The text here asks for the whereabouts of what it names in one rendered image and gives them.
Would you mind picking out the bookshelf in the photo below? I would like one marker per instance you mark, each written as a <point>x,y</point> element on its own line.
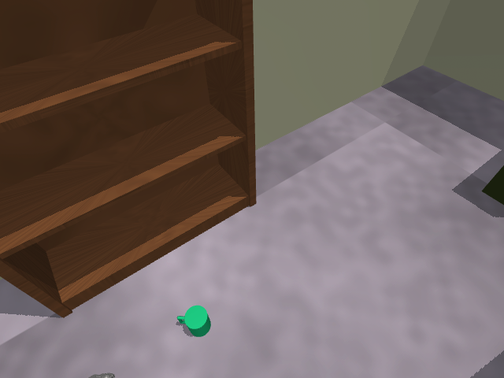
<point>127,129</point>

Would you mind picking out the mug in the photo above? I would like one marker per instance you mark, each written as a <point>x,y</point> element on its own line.
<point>197,321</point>

